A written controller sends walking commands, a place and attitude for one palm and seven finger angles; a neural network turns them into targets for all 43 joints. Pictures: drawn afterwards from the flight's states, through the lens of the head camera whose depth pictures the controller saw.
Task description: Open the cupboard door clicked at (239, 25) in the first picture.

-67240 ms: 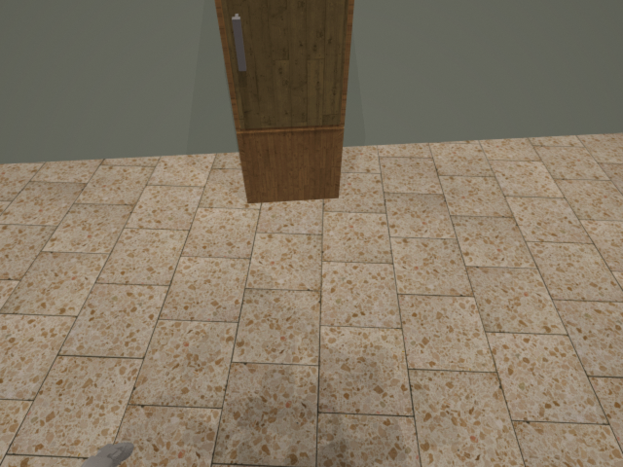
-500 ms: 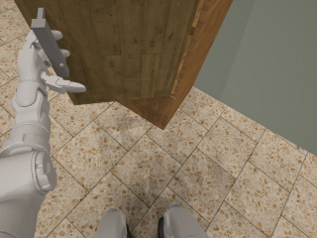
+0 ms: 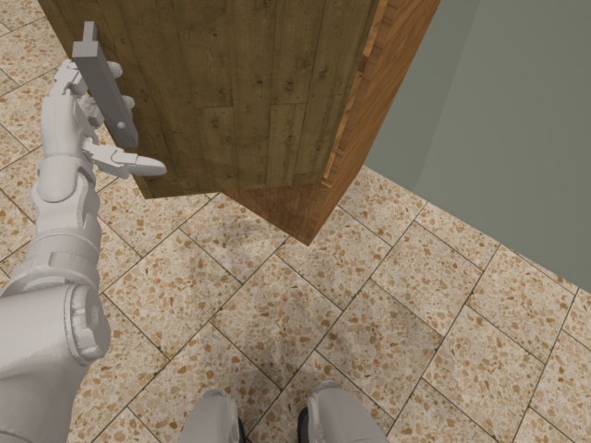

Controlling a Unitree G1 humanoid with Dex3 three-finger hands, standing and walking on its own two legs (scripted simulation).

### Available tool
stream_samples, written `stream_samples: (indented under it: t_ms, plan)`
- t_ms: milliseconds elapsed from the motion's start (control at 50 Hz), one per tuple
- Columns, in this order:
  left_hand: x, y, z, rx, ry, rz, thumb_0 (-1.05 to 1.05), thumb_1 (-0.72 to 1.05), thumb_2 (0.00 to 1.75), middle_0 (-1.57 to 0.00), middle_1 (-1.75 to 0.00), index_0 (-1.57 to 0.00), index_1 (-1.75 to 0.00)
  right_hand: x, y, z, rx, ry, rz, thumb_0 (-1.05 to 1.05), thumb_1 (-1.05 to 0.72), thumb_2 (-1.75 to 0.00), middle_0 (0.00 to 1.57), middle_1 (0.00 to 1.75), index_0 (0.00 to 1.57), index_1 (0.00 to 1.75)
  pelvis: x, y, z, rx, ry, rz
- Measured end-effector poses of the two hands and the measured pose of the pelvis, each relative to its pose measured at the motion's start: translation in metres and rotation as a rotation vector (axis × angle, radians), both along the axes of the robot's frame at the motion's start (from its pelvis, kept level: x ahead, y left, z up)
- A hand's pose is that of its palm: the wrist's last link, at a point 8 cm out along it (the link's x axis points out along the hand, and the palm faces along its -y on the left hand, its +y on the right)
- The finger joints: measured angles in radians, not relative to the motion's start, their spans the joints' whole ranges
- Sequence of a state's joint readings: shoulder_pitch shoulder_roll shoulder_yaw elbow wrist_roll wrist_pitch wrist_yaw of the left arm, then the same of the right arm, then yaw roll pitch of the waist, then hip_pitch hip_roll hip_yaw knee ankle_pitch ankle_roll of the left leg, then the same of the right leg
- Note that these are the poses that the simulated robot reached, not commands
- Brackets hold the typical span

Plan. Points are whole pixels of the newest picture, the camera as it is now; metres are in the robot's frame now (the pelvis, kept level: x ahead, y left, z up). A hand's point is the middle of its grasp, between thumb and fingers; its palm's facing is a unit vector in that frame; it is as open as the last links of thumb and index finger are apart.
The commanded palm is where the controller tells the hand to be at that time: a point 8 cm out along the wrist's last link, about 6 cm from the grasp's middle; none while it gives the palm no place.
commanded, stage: close the thumb around the handle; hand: left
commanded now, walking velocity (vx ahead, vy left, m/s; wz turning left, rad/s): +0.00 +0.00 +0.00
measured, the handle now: (111, 90) +0.58 +0.21 +0.07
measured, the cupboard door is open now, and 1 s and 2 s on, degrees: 43 44 86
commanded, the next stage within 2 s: pull the door open along its arc in 0.68 s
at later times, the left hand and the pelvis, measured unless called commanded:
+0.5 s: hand (127, 123) +0.52 +0.18 +0.06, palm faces +0.09 -1.00 -0.01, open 7.2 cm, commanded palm +0.49 +0.22 +0.06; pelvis +0.00 +0.00 +0.00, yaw +0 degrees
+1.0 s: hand (128, 127) +0.52 +0.18 +0.06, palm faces +0.09 -1.00 -0.01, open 6.1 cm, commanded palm +0.47 +0.22 +0.06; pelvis +0.01 -0.01 +0.00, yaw +0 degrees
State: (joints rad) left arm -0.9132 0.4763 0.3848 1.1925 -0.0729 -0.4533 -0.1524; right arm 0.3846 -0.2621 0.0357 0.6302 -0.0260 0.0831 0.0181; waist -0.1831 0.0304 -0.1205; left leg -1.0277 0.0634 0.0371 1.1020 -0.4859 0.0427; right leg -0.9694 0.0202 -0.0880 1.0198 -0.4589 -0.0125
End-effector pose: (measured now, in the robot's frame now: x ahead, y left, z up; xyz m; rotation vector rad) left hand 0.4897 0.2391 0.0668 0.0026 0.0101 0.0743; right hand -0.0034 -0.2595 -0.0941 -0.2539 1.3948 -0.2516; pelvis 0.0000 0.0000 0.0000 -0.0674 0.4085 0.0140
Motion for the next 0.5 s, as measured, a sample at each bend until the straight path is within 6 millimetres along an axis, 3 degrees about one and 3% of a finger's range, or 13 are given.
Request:
stream_samples:
  t_ms: [180,500]
  plan:
    - [0.0003,-0.0022,0.0000,0.009,-0.001,0.010,-0.01,-0.33,0.37,-0.29,-1.22,-0.30,-1.21,-0.0041,0.0006,-0.0021,0.004,0.017,0.000,0.00,-0.91,-0.90,0.20,0.30,0.20,0.30,-0.0011,0.0006,-0.0009,-0.001,0.003,0.003]
    - [0.0059,-0.0050,-0.0029,0.010,0.011,0.012,0.00,0.48,0.72,-0.36,-1.31,-0.36,-1.30,-0.0098,0.0004,-0.0036,0.008,0.029,-0.005,0.00,-0.91,-0.90,0.20,0.30,0.20,0.30,-0.0015,-0.0027,-0.0022,0.001,0.011,0.002]
